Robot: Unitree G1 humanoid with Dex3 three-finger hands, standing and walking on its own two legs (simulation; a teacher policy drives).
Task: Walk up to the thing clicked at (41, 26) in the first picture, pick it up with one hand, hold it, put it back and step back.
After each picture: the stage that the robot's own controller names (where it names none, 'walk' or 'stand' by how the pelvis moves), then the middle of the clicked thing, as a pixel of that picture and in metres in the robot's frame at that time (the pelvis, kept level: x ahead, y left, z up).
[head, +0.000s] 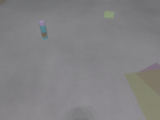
stand; (43, 30) +1.66 +0.57 -0.65
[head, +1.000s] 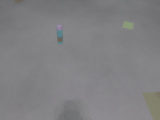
walk; (59, 34) +1.59 +0.28 -0.63
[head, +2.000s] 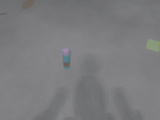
walk; (66, 59) +1.09 +0.20 -0.65
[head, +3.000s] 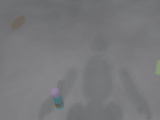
walk; (57, 99) +0.65 +0.26 -0.63
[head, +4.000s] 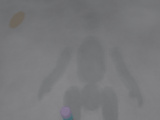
stand; (67, 117) +0.43 +0.18 -0.61
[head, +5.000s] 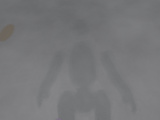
walk; out of the picture +0.40 +0.21 -0.65
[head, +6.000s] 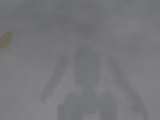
walk; out of the picture +0.40 +0.25 -0.65
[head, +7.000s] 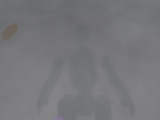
walk; out of the picture +0.43 +0.20 -0.65
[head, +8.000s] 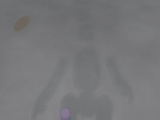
stand; out of the picture +0.46 +0.15 -0.64
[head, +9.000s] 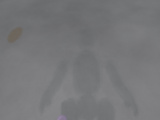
walk; out of the picture +0.46 +0.19 -0.65
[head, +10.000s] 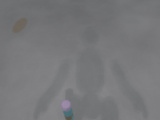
stand; (67, 111) +0.53 +0.19 -0.64
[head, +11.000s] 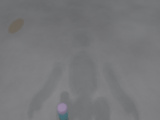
stand; (63, 114) +0.53 +0.16 -0.64
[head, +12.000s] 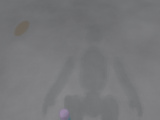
stand; out of the picture +0.48 +0.19 -0.65
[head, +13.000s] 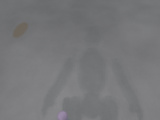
stand; out of the picture +0.47 +0.19 -0.65
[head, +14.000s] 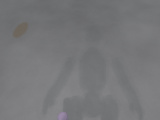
stand; out of the picture +0.46 +0.19 -0.65
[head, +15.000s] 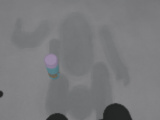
go down; (52, 68) +0.54 +0.14 -0.43
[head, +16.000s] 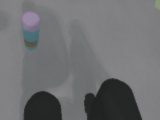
go down; (31, 33) +0.60 +0.15 -0.29
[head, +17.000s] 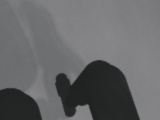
close in; out of the picture +0.60 +0.19 -0.22
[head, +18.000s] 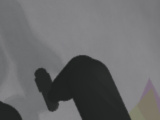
close; out of the picture +0.59 +0.20 -0.23
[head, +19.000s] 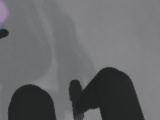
lift; out of the picture +0.51 +0.21 -0.18
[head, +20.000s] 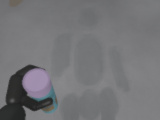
lift; (44, 95) +0.32 +0.16 -0.01
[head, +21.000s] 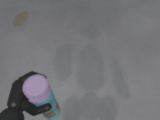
hold; (45, 101) +0.31 +0.16 -0.01
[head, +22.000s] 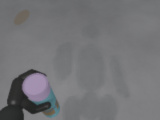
hold; (45, 99) +0.31 +0.16 -0.01
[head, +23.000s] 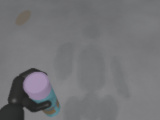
crouch; (45, 98) +0.32 +0.16 -0.01
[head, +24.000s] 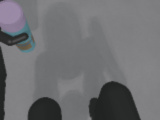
crouch; (19, 32) +0.53 +0.15 -0.08
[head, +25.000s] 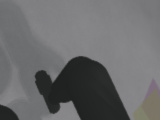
lower; out of the picture +0.55 +0.17 -0.23
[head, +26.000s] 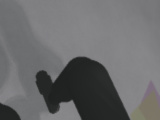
lower; out of the picture +0.54 +0.17 -0.23
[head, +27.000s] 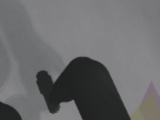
lower; out of the picture +0.54 +0.17 -0.24
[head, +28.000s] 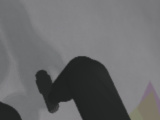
lower; out of the picture +0.54 +0.17 -0.24
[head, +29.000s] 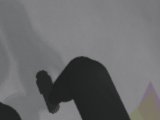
rest; out of the picture +0.54 +0.17 -0.24
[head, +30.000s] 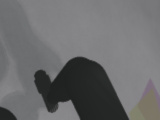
withdraw; out of the picture +0.56 +0.18 -0.24
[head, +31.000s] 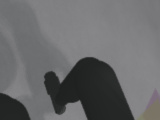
withdraw; out of the picture +0.54 +0.17 -0.23
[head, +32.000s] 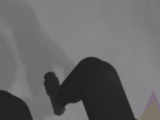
rise; out of the picture +0.55 +0.18 -0.22
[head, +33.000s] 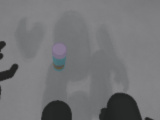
walk; (59, 58) +0.54 +0.10 -0.36
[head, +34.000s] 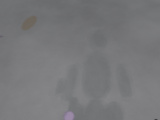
stand; out of the picture +0.45 +0.13 -0.60
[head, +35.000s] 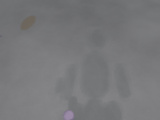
stand; out of the picture +0.46 +0.13 -0.60
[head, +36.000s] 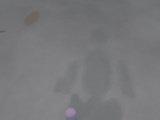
stand; (71, 119) +0.46 +0.12 -0.60
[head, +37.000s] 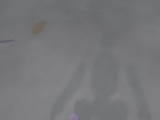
stand; out of the picture +0.46 +0.13 -0.65
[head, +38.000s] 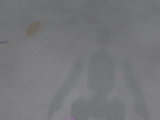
stand; out of the picture +0.44 +0.14 -0.65
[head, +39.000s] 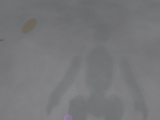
walk; out of the picture +0.44 +0.16 -0.65
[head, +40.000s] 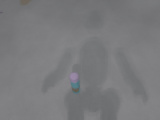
walk; (75, 83) +0.65 +0.13 -0.64
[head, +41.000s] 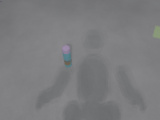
walk; (67, 56) +0.94 +0.20 -0.63
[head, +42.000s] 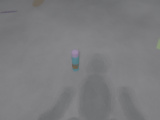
stand; (75, 61) +1.05 +0.13 -0.64
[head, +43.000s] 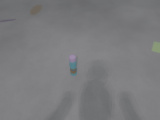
stand; (73, 65) +1.06 +0.15 -0.66
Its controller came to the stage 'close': yes
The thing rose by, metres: 0.63
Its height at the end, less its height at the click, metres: +0.00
